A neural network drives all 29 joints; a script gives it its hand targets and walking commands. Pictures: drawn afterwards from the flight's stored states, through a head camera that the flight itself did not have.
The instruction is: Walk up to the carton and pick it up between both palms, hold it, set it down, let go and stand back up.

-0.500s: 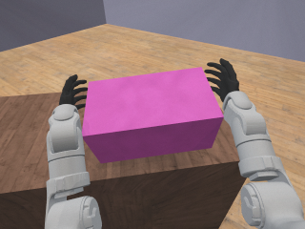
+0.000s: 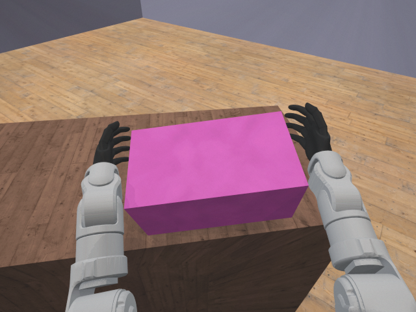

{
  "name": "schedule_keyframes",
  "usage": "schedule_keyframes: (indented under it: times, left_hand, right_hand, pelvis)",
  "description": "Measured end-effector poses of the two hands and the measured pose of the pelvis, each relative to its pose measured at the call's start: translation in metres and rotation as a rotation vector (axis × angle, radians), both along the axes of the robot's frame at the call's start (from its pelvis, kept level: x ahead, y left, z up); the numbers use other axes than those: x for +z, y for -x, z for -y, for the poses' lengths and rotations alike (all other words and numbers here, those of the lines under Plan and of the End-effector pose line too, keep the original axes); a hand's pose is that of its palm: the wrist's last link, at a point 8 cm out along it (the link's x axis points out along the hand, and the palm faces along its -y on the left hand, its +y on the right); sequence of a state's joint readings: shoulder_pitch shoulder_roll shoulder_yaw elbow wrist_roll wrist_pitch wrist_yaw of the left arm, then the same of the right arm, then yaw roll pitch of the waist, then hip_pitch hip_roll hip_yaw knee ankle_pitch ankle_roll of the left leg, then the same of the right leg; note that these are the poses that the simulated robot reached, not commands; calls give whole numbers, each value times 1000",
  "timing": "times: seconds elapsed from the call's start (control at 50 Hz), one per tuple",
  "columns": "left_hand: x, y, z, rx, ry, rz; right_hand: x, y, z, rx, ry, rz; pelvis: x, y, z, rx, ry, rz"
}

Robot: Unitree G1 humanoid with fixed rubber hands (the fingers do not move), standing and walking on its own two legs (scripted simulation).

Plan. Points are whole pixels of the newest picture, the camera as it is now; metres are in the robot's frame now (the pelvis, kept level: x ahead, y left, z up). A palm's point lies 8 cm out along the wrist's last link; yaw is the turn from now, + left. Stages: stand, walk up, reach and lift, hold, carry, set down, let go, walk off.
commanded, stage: set down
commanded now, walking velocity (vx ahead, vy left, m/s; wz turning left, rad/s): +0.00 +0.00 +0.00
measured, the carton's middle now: (213, 174) +0.36 -0.01 +0.10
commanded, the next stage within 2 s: none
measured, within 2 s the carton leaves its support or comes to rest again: neither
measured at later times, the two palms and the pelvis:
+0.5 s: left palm (112, 169) +0.35 +0.19 +0.14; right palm (313, 154) +0.35 -0.20 +0.16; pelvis +0.00 +0.00 +0.00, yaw +0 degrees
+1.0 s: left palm (123, 172) +0.37 +0.17 +0.11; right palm (316, 160) +0.36 -0.22 +0.13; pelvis +0.00 -0.01 +0.00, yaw -1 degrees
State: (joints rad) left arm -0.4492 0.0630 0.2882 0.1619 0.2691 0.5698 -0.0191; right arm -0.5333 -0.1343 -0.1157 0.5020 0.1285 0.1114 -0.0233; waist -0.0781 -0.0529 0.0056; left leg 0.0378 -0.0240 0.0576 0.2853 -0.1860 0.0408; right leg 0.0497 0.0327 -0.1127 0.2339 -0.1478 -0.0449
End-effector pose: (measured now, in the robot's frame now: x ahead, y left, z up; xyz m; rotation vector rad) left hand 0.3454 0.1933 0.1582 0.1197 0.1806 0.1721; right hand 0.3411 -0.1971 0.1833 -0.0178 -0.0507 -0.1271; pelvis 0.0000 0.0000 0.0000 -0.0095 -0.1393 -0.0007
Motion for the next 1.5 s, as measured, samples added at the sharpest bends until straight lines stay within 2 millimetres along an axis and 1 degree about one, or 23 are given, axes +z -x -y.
schedule_keyframes:
  times: [0.08, 0.34, 0.62, 0.72, 0.8, 0.92, 1.06, 1.5]
  left_hand:
    - [-5, -1, 1, -2, -1, -10]
    - [-13, -4, -2, 12, 5, -34]
    - [-32, -11, 12, -22, 24, -80]
    - [-32, -14, 17, -21, 15, -74]
    - [-31, -16, 17, -23, 24, -81]
    - [-40, -18, 17, -18, 37, -93]
    - [-47, -21, 21, -18, 44, -100]
    - [-54, -26, 33, -44, 62, -71]
  right_hand:
    - [-7, 0, 1, -2, -16, -8]
    - [-17, -8, -2, 8, -13, -32]
    - [-36, -7, 13, -16, -7, -84]
    - [-39, -8, 18, -20, -17, -82]
    - [-40, -10, 19, -20, -16, -92]
    - [-47, -13, 19, -21, -6, -110]
    - [-55, -16, 23, -24, -3, -129]
    - [-77, -11, 35, -57, -1, -178]
  pelvis:
    - [0, -2, -2, -5, 0, -11]
    - [0, -2, -5, -4, -2, -36]
    - [1, -2, -1, -14, -7, -64]
    - [1, -3, 0, -19, -9, -76]
    - [1, -2, 2, -18, -10, -77]
    - [1, -2, 5, -10, -13, -90]
    - [1, -3, 6, -13, -14, -98]
    - [1, -1, 7, -26, -16, -121]
